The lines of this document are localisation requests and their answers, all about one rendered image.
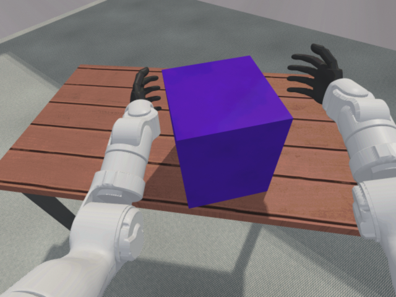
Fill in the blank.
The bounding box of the robot right upper arm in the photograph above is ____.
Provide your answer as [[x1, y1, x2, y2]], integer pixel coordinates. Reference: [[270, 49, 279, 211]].
[[352, 177, 396, 294]]

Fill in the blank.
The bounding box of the robot left forearm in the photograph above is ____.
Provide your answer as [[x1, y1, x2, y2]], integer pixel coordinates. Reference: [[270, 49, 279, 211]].
[[69, 100, 161, 248]]

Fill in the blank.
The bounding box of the table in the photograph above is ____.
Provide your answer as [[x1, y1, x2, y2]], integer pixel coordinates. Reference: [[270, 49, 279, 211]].
[[0, 64, 361, 236]]

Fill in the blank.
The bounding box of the robot right hand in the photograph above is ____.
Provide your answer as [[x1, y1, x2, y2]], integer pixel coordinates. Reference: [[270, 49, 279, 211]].
[[287, 44, 343, 104]]

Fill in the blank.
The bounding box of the carton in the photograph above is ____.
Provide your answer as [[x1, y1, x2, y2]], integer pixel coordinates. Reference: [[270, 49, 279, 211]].
[[161, 56, 293, 209]]

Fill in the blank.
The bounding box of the robot right forearm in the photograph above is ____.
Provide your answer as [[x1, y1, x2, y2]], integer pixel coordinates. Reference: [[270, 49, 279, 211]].
[[322, 79, 396, 183]]

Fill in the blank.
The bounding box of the robot left upper arm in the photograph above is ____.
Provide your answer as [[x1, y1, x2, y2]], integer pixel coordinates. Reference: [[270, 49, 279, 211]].
[[0, 202, 144, 297]]

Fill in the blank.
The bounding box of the robot left hand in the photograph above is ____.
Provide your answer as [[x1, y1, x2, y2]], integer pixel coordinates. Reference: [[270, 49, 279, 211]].
[[130, 67, 161, 111]]

